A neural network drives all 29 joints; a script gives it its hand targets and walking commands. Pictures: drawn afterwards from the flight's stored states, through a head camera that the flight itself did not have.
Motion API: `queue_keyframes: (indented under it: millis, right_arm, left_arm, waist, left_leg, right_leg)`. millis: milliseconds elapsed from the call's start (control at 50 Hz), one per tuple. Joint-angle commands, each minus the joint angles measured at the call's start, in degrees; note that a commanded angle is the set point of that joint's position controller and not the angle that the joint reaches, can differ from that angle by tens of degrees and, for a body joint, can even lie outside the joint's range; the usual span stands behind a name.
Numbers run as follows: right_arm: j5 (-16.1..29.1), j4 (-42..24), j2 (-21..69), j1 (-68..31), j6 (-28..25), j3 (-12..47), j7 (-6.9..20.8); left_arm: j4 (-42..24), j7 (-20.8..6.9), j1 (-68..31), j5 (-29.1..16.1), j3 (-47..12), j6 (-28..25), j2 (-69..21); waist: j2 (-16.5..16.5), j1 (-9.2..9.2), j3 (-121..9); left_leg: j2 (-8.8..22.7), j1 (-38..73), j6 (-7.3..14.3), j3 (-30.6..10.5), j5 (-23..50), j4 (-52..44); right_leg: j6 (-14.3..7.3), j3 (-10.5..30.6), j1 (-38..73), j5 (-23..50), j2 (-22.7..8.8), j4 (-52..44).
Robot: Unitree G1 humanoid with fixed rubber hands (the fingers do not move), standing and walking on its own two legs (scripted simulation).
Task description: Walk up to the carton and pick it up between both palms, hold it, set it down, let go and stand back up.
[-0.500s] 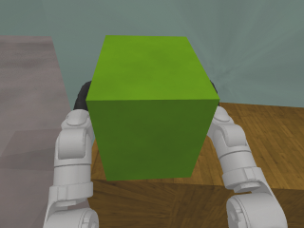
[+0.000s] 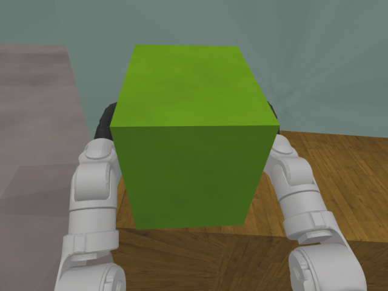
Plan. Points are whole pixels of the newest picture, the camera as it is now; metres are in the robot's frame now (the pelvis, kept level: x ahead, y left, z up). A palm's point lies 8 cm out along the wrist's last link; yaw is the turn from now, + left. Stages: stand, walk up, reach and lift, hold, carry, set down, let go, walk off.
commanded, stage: hold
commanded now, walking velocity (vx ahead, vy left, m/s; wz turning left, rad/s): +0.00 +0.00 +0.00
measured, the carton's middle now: (189, 134) +0.41 +0.00 +0.17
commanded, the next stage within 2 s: none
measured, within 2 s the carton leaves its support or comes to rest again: neither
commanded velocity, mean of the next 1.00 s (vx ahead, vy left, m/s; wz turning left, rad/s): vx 0.00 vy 0.00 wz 0.00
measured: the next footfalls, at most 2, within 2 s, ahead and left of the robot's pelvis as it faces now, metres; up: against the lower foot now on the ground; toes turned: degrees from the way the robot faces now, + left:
none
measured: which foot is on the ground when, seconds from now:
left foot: down 0.00-1.00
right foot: down 0.00-1.00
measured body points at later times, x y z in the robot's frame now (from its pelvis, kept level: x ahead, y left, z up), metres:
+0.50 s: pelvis +0.00 +0.00 +0.00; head -0.05 +0.03 +0.45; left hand +0.37 +0.16 +0.19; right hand +0.38 -0.16 +0.20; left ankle +0.02 +0.12 -0.75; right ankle +0.01 -0.12 -0.75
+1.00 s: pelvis +0.00 +0.00 +0.00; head -0.05 +0.03 +0.45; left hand +0.37 +0.16 +0.19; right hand +0.38 -0.16 +0.20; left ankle +0.02 +0.12 -0.75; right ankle +0.01 -0.12 -0.75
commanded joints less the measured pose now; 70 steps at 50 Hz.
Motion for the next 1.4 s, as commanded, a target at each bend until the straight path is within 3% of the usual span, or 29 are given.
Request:
queue_keyframes:
  millis: [0, 60, 260, 320, 440, 580, 720, 1020, 1100, 1140, 1380]
  right_arm:
    - [6.5, -20.5, 36.3, -44.4, -3.3, 23.6, 6.3]
    - [6.0, -19.3, 36.3, -44.1, -3.0, 23.0, 6.4]
    - [7.2, -21.3, 36.5, -43.2, -3.2, 24.5, 6.3]
    - [6.6, -20.1, 35.7, -43.0, -2.8, 23.8, 6.5]
    - [6.9, -21.9, 36.3, -42.9, -2.8, 24.3, 6.1]
    - [7.0, -22.9, 36.4, -43.7, -3.0, 24.7, 6.3]
    - [6.9, -21.4, 36.4, -43.4, -2.6, 24.7, 6.3]
    - [6.3, -20.7, 36.8, -44.5, -3.0, 23.7, 6.4]
    - [5.7, -18.0, 35.9, -43.1, -2.8, 22.5, 6.6]
    - [6.5, -20.8, 36.3, -44.4, -3.2, 23.7, 6.5]
    - [6.6, -20.1, 36.2, -43.8, -3.0, 23.7, 6.7]
  left_arm:
    - [-10.3, -8.0, -44.0, -9.8, -28.9, -5.5, -31.9]
    - [-9.3, -8.0, -43.9, -9.1, -27.8, -5.4, -31.7]
    - [-11.7, -7.6, -43.4, -9.7, -29.4, -5.5, -32.4]
    - [-9.7, -7.9, -41.6, -9.0, -28.3, -4.9, -31.8]
    - [-12.4, -8.0, -43.3, -9.9, -29.5, -5.1, -31.8]
    - [-12.4, -7.8, -43.2, -10.3, -29.8, -5.3, -32.1]
    - [-11.1, -8.1, -42.5, -9.3, -28.4, -5.0, -31.4]
    - [-9.6, -8.0, -43.8, -9.7, -28.2, -5.5, -31.9]
    - [-9.4, -8.1, -44.0, -9.3, -28.0, -5.3, -31.8]
    - [-10.0, -8.1, -43.5, -9.9, -28.8, -5.4, -32.4]
    - [-10.4, -7.8, -43.6, -9.6, -28.4, -5.4, -32.1]
  waist:
    - [4.0, -0.52, -24.9]
    - [3.2, -0.41, -23.4]
    - [4.4, -0.34, -25.6]
    - [3.6, -0.24, -23.9]
    - [3.8, -0.92, -25.2]
    - [3.8, -0.47, -25.8]
    - [3.1, 0.18, -24.6]
    - [3.1, -0.18, -24.9]
    - [4.1, -0.75, -23.8]
    - [3.8, -0.42, -25.7]
    - [3.6, -0.31, -24.9]
  left_leg:
    - [-3.4, 8.7, -1.0, 0.7, 15.7, -0.7]
    - [-3.4, 7.6, -0.7, 0.8, 13.3, -1.6]
    - [-3.2, 9.6, -1.2, 0.5, 17.6, -0.4]
    - [-3.2, 8.7, -1.0, 0.7, 16.3, -0.9]
    - [-3.4, 9.3, -1.2, 0.7, 17.0, -0.5]
    - [-3.4, 9.4, -1.2, 0.6, 17.5, -0.3]
    - [-3.4, 8.5, -0.8, 0.8, 15.8, -0.9]
    - [-3.4, 8.1, -0.5, 0.9, 14.4, -1.1]
    - [-3.1, 7.9, -0.9, 0.7, 14.1, -1.5]
    - [-3.3, 8.7, -1.0, 0.9, 16.0, -0.7]
    - [-3.2, 8.4, -0.9, 0.7, 15.7, -1.1]
  right_leg:
    - [2.2, -0.1, 4.5, 12.1, 3.5, -0.8]
    - [2.2, -0.1, 4.2, 9.9, 3.5, -1.2]
    - [2.0, -0.2, 4.5, 12.8, 3.9, -0.6]
    - [2.0, 0.0, 4.5, 11.9, 3.8, -1.0]
    - [2.4, 0.0, 5.0, 13.7, 3.6, -0.8]
    - [2.2, 0.0, 5.0, 13.8, 3.7, -0.7]
    - [2.3, 0.1, 5.2, 12.7, 3.6, -0.8]
    - [2.3, 0.1, 4.5, 11.4, 3.4, -1.0]
    - [1.9, -0.1, 4.4, 10.4, 3.5, -1.1]
    - [2.1, 0.0, 5.0, 12.2, 3.7, -0.9]
    - [2.0, 0.0, 4.7, 11.5, 3.7, -1.0]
